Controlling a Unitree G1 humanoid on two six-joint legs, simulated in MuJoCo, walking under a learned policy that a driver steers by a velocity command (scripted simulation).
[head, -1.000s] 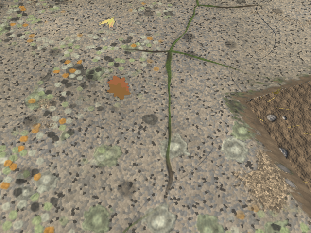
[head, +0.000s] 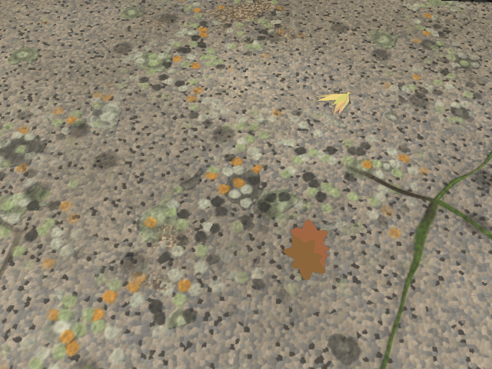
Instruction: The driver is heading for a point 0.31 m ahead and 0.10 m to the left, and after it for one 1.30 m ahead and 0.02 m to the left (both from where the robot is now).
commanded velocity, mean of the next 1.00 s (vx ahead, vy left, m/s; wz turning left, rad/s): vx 0.20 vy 0.00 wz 0.40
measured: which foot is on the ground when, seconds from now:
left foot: down 0.00-0.40, up 0.42-0.80, down 0.82-1.00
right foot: up 0.00-0.36, down 0.38-0.86, up 0.88-1.00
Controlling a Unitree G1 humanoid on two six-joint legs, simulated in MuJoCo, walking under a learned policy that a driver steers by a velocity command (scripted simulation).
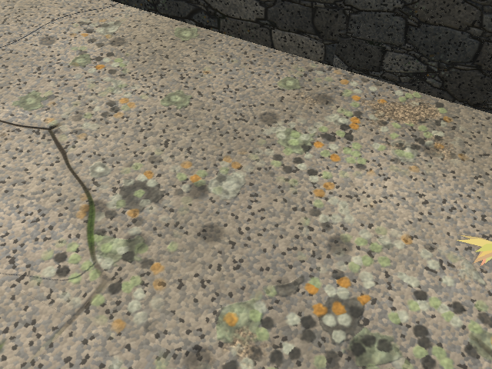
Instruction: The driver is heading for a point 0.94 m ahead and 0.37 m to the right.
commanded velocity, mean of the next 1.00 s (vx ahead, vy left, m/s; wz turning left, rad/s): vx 0.00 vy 0.00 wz -0.49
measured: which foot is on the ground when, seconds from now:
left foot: down 0.00-0.16, up 0.18-0.68, down 0.70-1.00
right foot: up 0.00-0.14, down 0.16-0.70, up 0.72-1.00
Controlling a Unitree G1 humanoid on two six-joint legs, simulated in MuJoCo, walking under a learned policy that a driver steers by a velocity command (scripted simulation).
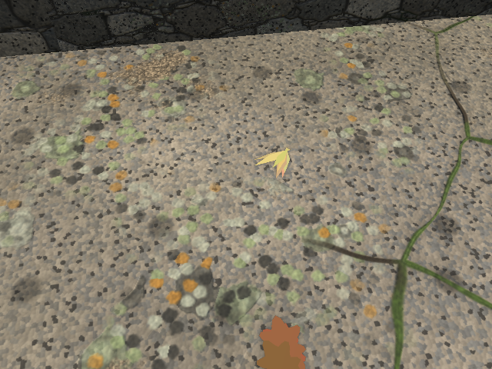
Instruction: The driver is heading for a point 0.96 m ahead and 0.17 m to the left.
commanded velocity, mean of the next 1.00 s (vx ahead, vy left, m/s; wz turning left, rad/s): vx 0.11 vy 0.00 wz -0.07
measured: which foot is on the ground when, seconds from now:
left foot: down 0.00-1.00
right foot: up 0.00-0.06, down 0.08-0.84, up 0.86-1.00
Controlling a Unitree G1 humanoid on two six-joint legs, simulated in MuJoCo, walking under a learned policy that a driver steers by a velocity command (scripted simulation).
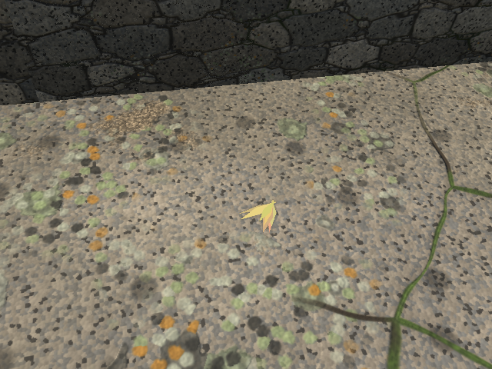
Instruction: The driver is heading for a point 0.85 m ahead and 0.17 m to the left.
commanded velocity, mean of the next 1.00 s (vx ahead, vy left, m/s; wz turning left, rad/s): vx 0.48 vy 0.00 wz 0.14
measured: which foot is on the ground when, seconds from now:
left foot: down 0.00-0.34, up 0.36-0.82, down 0.84-1.00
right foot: up 0.00-0.30, down 0.32-0.86, up 0.88-1.00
